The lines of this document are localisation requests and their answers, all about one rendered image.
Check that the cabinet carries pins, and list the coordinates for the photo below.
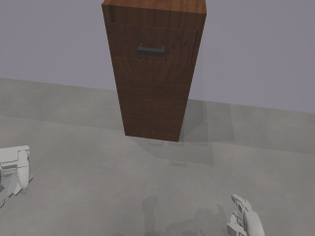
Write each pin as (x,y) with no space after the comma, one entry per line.
(153,94)

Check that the left robot hand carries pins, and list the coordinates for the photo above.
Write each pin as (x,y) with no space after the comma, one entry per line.
(14,164)

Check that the handle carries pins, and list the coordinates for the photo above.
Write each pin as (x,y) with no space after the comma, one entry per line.
(150,51)

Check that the drawer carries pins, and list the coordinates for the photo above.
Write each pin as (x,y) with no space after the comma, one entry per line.
(178,43)

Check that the right robot hand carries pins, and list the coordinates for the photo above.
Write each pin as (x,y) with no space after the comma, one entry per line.
(248,224)

